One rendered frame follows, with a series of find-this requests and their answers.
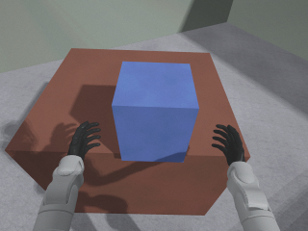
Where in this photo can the carton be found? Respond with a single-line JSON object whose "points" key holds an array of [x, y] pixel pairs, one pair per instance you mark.
{"points": [[155, 108]]}

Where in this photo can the robot left hand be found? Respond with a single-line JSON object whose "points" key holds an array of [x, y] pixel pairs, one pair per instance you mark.
{"points": [[79, 145]]}

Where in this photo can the robot right forearm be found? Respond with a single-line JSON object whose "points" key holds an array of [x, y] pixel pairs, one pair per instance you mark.
{"points": [[250, 202]]}

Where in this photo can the robot right hand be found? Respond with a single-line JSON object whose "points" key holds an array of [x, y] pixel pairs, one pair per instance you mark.
{"points": [[233, 146]]}

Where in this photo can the robot left forearm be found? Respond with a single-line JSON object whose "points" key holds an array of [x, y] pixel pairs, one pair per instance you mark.
{"points": [[59, 201]]}

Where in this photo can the pedestal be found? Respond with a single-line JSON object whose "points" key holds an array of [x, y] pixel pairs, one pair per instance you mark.
{"points": [[83, 89]]}

